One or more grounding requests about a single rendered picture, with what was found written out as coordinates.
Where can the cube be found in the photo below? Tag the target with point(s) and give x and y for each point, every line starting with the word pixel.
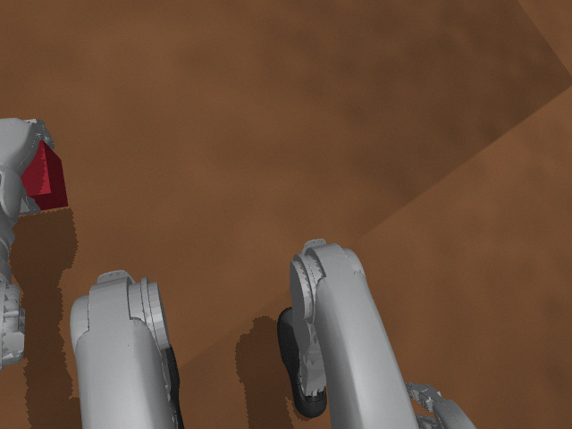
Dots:
pixel 43 179

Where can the right robot hand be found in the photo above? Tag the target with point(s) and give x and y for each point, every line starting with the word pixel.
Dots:
pixel 448 415

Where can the right robot foot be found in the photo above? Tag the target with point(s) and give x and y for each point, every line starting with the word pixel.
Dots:
pixel 307 406

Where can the left robot arm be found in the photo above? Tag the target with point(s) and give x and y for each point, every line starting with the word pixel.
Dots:
pixel 12 316

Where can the left robot hand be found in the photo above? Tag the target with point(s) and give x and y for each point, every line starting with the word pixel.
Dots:
pixel 19 141

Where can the left robot foot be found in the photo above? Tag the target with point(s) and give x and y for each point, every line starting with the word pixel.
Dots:
pixel 174 392

